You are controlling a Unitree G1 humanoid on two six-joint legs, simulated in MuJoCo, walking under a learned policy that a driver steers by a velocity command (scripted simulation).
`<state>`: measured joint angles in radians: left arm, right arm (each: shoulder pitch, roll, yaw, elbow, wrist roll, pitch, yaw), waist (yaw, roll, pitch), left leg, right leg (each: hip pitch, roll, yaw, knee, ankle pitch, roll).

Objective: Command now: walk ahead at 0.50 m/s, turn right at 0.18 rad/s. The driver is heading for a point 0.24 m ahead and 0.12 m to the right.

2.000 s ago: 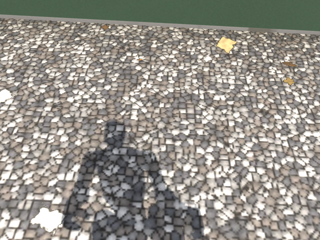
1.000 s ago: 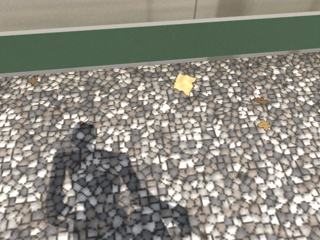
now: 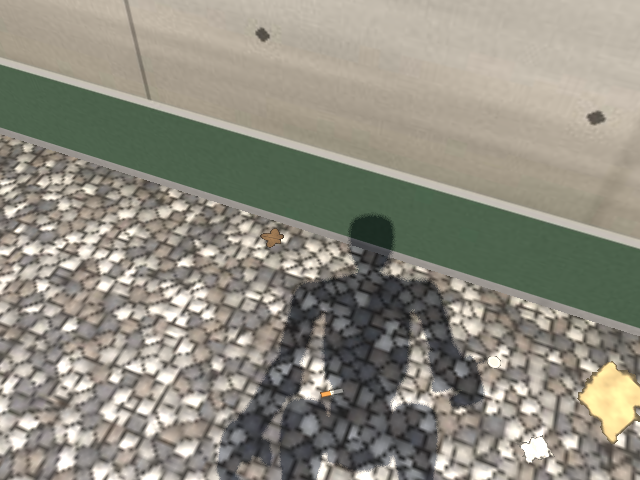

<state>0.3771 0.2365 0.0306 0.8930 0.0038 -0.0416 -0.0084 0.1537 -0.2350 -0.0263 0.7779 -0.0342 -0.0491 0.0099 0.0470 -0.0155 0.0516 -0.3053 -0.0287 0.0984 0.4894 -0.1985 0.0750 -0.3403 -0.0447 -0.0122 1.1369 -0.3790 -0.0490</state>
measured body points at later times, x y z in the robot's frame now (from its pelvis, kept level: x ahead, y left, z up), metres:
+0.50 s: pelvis +0.18 -0.03 +0.00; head +0.21 -0.05 +0.45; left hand +0.30 +0.20 -0.13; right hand +0.19 -0.28 -0.16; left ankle +0.12 +0.09 -0.68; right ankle +0.25 -0.11 -0.74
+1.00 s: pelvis +0.22 +0.00 +0.01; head +0.21 +0.00 +0.46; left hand +0.25 +0.23 -0.15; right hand +0.21 -0.22 -0.15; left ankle +0.21 +0.10 -0.74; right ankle +0.26 -0.11 -0.74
